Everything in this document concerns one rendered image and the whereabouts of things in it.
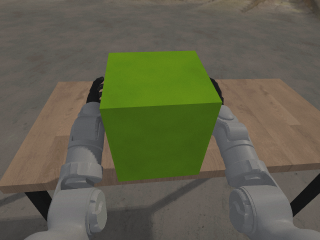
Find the left robot hand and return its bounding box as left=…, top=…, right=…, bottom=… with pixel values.
left=86, top=76, right=104, bottom=104

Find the right robot forearm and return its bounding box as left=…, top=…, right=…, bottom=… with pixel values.
left=212, top=105, right=293, bottom=222

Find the carton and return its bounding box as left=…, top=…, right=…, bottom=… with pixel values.
left=99, top=50, right=223, bottom=182

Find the table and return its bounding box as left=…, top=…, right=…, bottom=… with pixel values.
left=0, top=78, right=320, bottom=221

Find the left robot forearm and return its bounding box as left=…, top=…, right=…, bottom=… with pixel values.
left=47, top=101, right=105, bottom=228

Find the right robot hand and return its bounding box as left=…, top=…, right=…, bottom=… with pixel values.
left=209, top=77, right=224, bottom=105

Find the left robot upper arm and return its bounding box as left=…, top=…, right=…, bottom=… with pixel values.
left=24, top=187, right=107, bottom=240

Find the right robot upper arm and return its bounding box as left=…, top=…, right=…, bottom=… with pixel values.
left=229, top=185, right=320, bottom=240

